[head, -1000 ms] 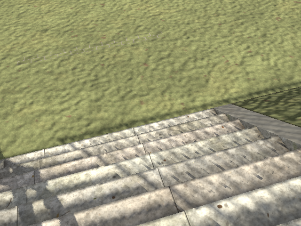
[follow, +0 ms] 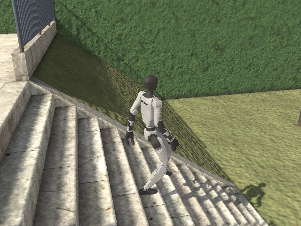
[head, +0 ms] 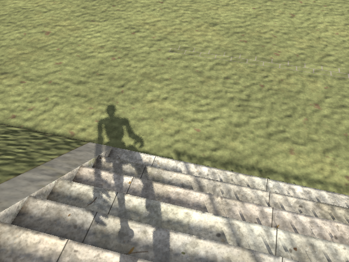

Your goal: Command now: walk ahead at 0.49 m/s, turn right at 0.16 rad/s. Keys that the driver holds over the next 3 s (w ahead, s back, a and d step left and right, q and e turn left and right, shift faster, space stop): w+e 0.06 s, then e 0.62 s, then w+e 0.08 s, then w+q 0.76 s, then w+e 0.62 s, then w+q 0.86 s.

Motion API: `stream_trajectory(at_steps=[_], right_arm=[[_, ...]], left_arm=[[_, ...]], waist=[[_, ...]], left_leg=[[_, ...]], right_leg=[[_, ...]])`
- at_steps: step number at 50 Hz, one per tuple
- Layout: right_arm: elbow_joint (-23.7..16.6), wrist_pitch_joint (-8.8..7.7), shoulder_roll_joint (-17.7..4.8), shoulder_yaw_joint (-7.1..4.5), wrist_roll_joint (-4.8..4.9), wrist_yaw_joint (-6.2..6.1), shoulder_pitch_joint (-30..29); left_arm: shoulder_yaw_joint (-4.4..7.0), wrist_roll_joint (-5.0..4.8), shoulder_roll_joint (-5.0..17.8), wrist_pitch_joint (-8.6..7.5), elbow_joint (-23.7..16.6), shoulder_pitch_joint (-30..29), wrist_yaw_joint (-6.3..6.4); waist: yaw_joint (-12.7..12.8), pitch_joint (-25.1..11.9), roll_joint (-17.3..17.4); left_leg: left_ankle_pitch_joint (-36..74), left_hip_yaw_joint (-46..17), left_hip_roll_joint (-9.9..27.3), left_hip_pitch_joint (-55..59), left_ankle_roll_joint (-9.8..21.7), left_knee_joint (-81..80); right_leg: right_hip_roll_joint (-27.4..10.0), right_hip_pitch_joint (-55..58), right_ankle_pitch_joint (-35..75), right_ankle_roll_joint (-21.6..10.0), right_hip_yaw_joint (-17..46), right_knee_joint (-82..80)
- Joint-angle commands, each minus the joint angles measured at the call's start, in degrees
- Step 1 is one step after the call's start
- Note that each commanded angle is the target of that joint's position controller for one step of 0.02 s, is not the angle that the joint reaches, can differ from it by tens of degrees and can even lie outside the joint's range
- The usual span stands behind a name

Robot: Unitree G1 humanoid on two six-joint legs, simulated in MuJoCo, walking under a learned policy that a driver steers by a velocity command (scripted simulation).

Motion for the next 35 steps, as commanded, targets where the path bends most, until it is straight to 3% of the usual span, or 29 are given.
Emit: stream_trajectory(at_steps=[1, 2, 4, 5, 6, 7, 8, 9, 10, 11, 12, 13, 14, 15, 16, 17, 18, 20, 21, 23, 27, 28, 29, 30, 31, 32, 33, 34, 35], right_arm=[[-5.17, 0.79, -3.80, 0.14, 0.28, 0.09, -7.76], [-5.73, 0.87, -2.79, 0.66, 0.65, 0.04, -10.82], [-5.74, 0.51, -2.94, 0.47, 0.21, -0.17, -14.24], [-4.80, 0.03, -3.39, 0.01, 0.95, -0.59, -11.55], [-2.09, -0.80, -5.06, -1.20, 2.20, -1.37, -4.24], [2.48, -2.00, -8.67, -3.64, 2.60, -2.67, 12.21], [7.13, -2.18, -13.68, -6.94, 2.54, -3.61, 30.15], [7.33, -1.82, -18.78, -8.65, 1.73, -2.43, 33.44], [5.26, -1.06, -18.58, -9.19, 0.95, -1.98, 31.29], [4.36, -0.59, -15.83, -9.22, 0.19, -2.35, 26.12], [3.87, -0.07, -10.92, -7.56, 0.37, -1.63, 19.99], [2.61, 0.18, -8.37, -6.16, 1.15, -1.02, 15.55], [2.42, -0.41, -6.79, -5.46, 1.50, -0.95, 11.85], [2.31, -2.16, -3.46, -5.14, 1.41, -2.98, 11.51], [3.90, -3.18, -3.42, -4.99, 0.91, -4.01, 13.78], [2.72, -4.08, -2.23, -4.44, 1.33, -5.58, 12.43], [3.39, -3.92, -3.00, -3.86, 0.60, -6.00, 13.15], [4.23, -3.54, -4.21, -3.86, -0.76, -6.56, 13.53], [4.04, -3.46, -5.74, -4.19, -0.75, -6.51, 12.08], [3.53, -3.85, -6.87, -4.38, -0.59, -6.77, 11.27], [4.79, -3.98, -8.15, -5.72, -0.06, -9.18, 19.04], [5.47, -3.81, -7.09, -6.06, 0.42, -9.79, 20.55], [6.12, -3.56, -8.09, -6.84, 3.18, -10.49, 21.99], [5.92, -3.62, -9.64, -7.60, 3.60, -10.49, 23.48], [3.52, -3.83, -10.50, -8.23, -0.03, -10.14, 18.85], [0.63, -4.30, -12.25, -9.39, -0.30, -9.63, 12.25], [-0.39, -4.47, -15.67, -11.08, 1.90, -9.17, 8.86], [-1.54, -4.90, -13.75, -11.31, 1.30, -8.62, 9.75], [-8.88, -5.53, -3.44, -8.22, 0.26, -7.70, 7.17]], left_arm=[[1.99, -0.91, 10.39, -0.23, -4.10, -3.23, 0.58], [2.25, -1.70, 10.39, -0.04, -2.95, 0.39, 1.50], [3.04, -2.11, 10.45, 1.34, -1.87, 3.24, 1.53], [3.42, -1.95, 11.19, 1.94, -2.47, 1.70, 1.29], [3.46, -2.09, 10.71, 2.87, -2.95, -0.99, 0.46], [3.00, -0.68, 10.86, 4.28, -3.63, -2.03, -1.69], [2.40, -0.22, 7.76, 5.23, -2.91, 0.58, -4.23], [2.95, -4.71, 3.49, 4.80, -2.33, 9.84, -5.71], [3.83, -5.94, 7.50, 3.66, -7.79, 3.21, -6.38], [3.49, -6.46, 7.35, 2.93, -11.82, -6.09, -6.12], [2.56, -6.62, 4.77, 2.36, -13.13, -7.37, -5.18], [2.84, -6.86, 4.81, 1.99, -12.81, -7.34, -4.67], [3.26, -7.45, 4.73, 2.17, -12.51, -6.02, -4.35], [3.47, -6.33, 4.00, 2.55, -8.99, -1.27, -4.27], [3.91, -5.40, 4.18, 3.18, -8.02, -0.91, -4.75], [4.31, -4.90, 5.03, 3.38, -7.66, -1.61, -5.70], [4.85, -4.28, 4.91, 3.77, -7.96, -3.51, -6.37], [5.18, -4.57, 5.18, 3.43, -9.64, -7.20, -6.17], [5.51, -3.70, 6.63, 3.25, -10.32, -7.64, -6.19], [6.35, -2.75, 9.28, 2.91, -15.04, -14.94, -4.81], [6.29, -1.30, 8.17, 3.54, -23.27, -26.73, -0.93], [6.27, -2.15, 7.76, 4.20, -24.80, -29.31, -0.18], [6.27, -2.40, 6.66, 4.55, -25.41, -32.13, 0.05], [6.52, -2.58, 6.05, 4.80, -24.65, -31.98, 0.68], [6.91, -2.75, 5.58, 5.03, -23.14, -26.09, 0.99], [8.05, -3.30, 7.45, 4.35, -21.61, -21.50, 1.36], [10.58, -5.18, 12.48, 3.05, -20.61, -19.07, 1.56], [13.09, -5.34, 17.75, 1.81, -18.27, -13.80, 2.64], [13.79, -2.97, 23.13, 0.62, -15.20, -0.10, 4.07]], waist=[[-1.23, 11.40, -4.24], [1.24, 11.71, -3.35], [4.09, 11.59, -5.20], [3.12, 9.91, -6.30], [-1.17, 7.91, -2.15], [-8.40, 3.18, -0.70], [-14.19, -6.08, 4.83], [-9.98, -21.23, 14.34], [-11.39, -23.52, 10.68], [-12.50, -17.36, 4.23], [-9.73, -11.14, -1.44], [-6.53, -3.98, -3.84], [-1.48, 1.69, -0.49], [-1.00, 5.51, -1.08], [-1.03, 7.44, 1.43], [-2.66, 6.24, -2.08], [-2.40, 5.26, -0.16], [-2.38, 3.23, 4.31], [-1.68, 2.59, 2.39], [-3.43, 2.58, 0.26], [-9.78, 2.49, 1.53], [-11.06, 3.72, 1.57], [-12.42, 5.32, 0.34], [-12.87, 4.62, 3.23], [-9.44, 3.27, 6.89], [-6.52, 1.46, 5.30], [-4.71, 0.61, 0.41], [-2.77, -4.04, -10.35], [-1.70, -20.76, -23.77]], left_leg=[[-5.88, 4.07, -2.01, 13.82, -1.85, -9.99], [-8.19, 2.66, -1.11, 10.90, -1.93, -18.66], [-13.77, 2.83, -0.69, 11.77, -0.69, -30.43], [-11.70, 3.18, -1.13, 18.43, -0.22, -31.82], [-4.79, 3.14, -0.67, 27.94, 1.25, -40.95], [5.96, 5.68, 0.99, 50.26, 2.98, -41.23], [23.34, 5.16, 7.08, 76.87, 7.58, -32.06], [60.31, 2.91, 17.33, 97.49, 15.83, -5.83], [68.29, -0.12, 22.24, 95.66, 19.85, -3.77], [51.38, 0.77, 22.63, 85.12, 18.72, -7.15], [28.32, -0.10, 23.55, 68.66, 16.68, -12.47], [23.94, 1.94, 22.27, 51.11, 15.76, -15.85], [19.34, 5.28, 19.10, 35.82, 13.96, -20.76], [7.06, 9.59, 12.13, 26.26, 12.92, -22.65], [2.77, 10.84, 10.88, 24.12, 11.56, -23.20], [-4.57, 13.66, 10.68, 21.12, 11.69, -22.72], [-9.11, 13.85, 10.91, 19.63, 10.81, -22.65], [-7.50, 9.71, 14.16, 20.81, 11.46, -20.63], [-9.68, 10.89, 13.89, 21.16, 11.75, -18.52], [-9.65, 9.82, 16.31, 22.90, 12.52, -15.70], [-7.47, 5.56, 22.36, 37.14, 12.14, -10.61], [-9.43, 3.59, 24.40, 41.02, 10.89, -12.39], [-16.57, 5.92, 21.45, 40.78, 8.90, -14.60], [-20.11, 7.26, 19.30, 34.89, 7.93, -15.80], [-21.77, 7.07, 21.46, 28.72, 6.71, -15.53], [-21.51, 9.79, 20.38, 24.92, 5.74, -13.00], [-25.53, 14.07, 16.20, 24.04, 5.21, -8.34], [-34.78, 20.42, 8.09, 16.76, -0.58, 10.75], [-79.46, 18.99, -3.06, -2.02, -5.26, 30.79]], right_leg=[[-11.02, -15.32, 9.85, -10.76, 17.86, -13.11], [-11.94, -6.84, 10.54, -10.37, 20.46, -9.30], [-11.79, 2.88, 16.79, -9.82, 24.61, -5.41], [-11.03, 2.37, 24.10, -9.45, 25.38, -3.17], [-7.68, 1.37, 25.29, -7.14, 22.66, 5.63], [-5.73, -9.74, 25.10, -3.76, 19.55, 19.50], [-1.66, -25.19, 17.34, 1.87, 15.44, 36.42], [2.85, -37.68, -11.55, 4.74, 9.46, 64.91], [1.30, -45.66, -15.01, 5.96, 8.57, 73.11], [-1.70, -52.11, -14.44, 5.27, 8.55, 71.70], [-5.67, -49.82, -5.54, 3.86, 14.28, 62.00], [-7.19, -42.16, 1.34, 4.29, 15.43, 53.98], [-6.18, -34.70, 7.75, 4.06, 13.72, 52.19], [-6.48, -31.20, 23.13, 2.76, 13.53, 42.50], [-5.29, -32.46, 27.48, 1.92, 11.96, 40.45], [-4.81, -30.56, 40.42, 1.72, 12.06, 28.43], [-5.51, -27.58, 46.40, 1.41, 10.96, 23.55], [-6.39, -27.18, 48.92, 1.99, 12.91, 26.30], [-6.47, -26.35, 47.87, 2.24, 13.02, 25.69], [-5.85, -27.76, 40.13, 2.31, 11.86, 27.22], [-7.12, -39.58, 26.67, 3.55, 12.18, 26.35], [-9.15, -43.10, 24.30, 4.18, 13.75, 20.29], [-8.74, -40.38, 18.22, 4.89, 8.63, 4.81], [-5.16, -29.10, 14.33, 4.87, 2.58, 2.60], [-3.67, -19.90, 21.67, 3.68, 2.52, 9.24], [-1.86, -12.19, 21.04, 2.80, 2.09, 6.34], [3.31, -4.00, 19.96, 1.45, -3.70, -8.19], [3.60, 12.81, 51.53, -4.56, 1.17, -14.50], [-14.23, 37.34, 77.67, -23.00, 28.36, -16.78]])
Next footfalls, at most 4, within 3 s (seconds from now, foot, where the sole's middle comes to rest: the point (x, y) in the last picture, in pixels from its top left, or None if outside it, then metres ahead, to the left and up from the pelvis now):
0.16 left None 0.23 0.14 -0.90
0.66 right None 0.22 -0.13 -0.90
1.24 left None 0.49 0.06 -1.09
1.72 right None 0.74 -0.18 -1.28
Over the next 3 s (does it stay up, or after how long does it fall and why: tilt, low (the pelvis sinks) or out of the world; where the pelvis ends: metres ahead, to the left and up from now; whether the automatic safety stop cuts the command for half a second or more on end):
stays up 1.33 -0.26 -0.94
